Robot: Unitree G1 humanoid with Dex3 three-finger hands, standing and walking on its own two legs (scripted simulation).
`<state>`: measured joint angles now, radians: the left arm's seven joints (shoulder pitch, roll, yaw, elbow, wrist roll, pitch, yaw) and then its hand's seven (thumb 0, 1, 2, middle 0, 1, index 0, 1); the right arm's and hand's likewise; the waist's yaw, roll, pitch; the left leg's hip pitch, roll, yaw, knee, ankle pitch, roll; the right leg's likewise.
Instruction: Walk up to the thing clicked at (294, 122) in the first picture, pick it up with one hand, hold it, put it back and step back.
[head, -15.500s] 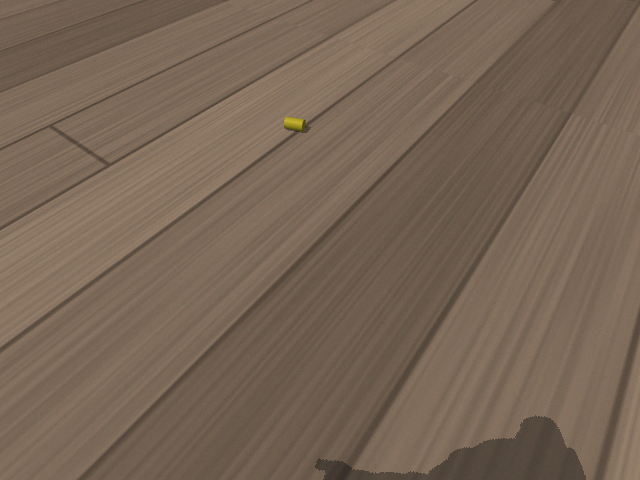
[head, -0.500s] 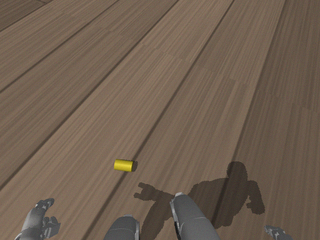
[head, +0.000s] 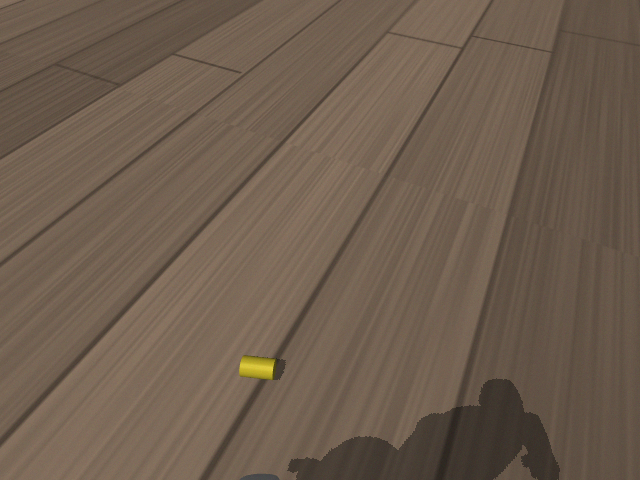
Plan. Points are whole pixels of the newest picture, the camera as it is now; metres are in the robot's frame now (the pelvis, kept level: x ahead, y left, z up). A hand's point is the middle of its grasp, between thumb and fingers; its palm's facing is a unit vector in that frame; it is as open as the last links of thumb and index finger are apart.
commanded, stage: walk up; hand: left
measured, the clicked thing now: (258, 367) +0.53 +0.21 -0.72
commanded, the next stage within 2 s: stand in 0.86 s
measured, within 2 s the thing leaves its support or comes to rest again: neither
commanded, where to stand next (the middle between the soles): +0.18 -0.02 m, yaw +1 degrees
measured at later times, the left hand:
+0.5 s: hand out of the picture +0.13 +0.23 -0.13, palm faces +0.00 -0.94 -0.33, open 7.4 cm
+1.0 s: hand out of the picture +0.11 +0.24 -0.13, palm faces +0.03 -0.94 -0.34, open 7.4 cm
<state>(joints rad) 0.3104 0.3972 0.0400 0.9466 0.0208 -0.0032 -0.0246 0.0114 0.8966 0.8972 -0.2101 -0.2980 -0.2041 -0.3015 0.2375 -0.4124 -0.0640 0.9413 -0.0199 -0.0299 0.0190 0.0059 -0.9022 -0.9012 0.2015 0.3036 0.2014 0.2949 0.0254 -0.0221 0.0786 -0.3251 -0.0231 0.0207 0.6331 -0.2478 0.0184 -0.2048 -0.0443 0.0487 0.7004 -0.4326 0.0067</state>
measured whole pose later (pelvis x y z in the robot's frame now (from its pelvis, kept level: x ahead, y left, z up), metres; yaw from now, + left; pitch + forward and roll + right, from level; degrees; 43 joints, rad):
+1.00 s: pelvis +0.04 -0.02 +0.03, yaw +2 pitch -2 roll +0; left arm 0.07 0.37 0.02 1.17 0.00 -0.01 -0.02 0.01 0.90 0.90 -0.21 -0.30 -0.20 -0.30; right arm 0.05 -0.35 0.00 1.13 -0.01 -0.01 0.01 0.00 -0.90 -0.90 0.20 0.30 0.20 0.29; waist 0.01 0.00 0.06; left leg -0.17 0.00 -0.06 0.37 -0.17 -0.02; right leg -0.13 -0.03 -0.04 0.36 -0.20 0.02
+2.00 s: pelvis +0.03 -0.03 +0.02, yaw +1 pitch -1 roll +0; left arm 0.05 0.37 0.05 1.05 -0.01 0.02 0.00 0.01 0.90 0.90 -0.21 -0.30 -0.20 -0.30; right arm 0.04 -0.38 -0.02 1.07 0.01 0.03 0.01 0.00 -0.90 -0.90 0.20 0.30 0.20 0.29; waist 0.00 0.01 0.14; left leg -0.23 0.02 -0.06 0.48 -0.22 -0.02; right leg -0.19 -0.01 -0.03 0.46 -0.24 0.00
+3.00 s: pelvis -0.21 +0.01 +0.00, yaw +1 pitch -3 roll +0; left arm 0.10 0.40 0.07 0.79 0.01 0.09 0.02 0.01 0.90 0.90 -0.21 -0.30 -0.20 -0.30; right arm 0.14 -0.36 -0.04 0.88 -0.03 0.03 -0.01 0.00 -0.90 -0.90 0.20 0.30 0.20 0.30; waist 0.01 -0.05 0.20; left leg -0.26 -0.03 -0.01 0.65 -0.33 0.03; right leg -0.45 0.06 0.12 0.99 -0.52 -0.01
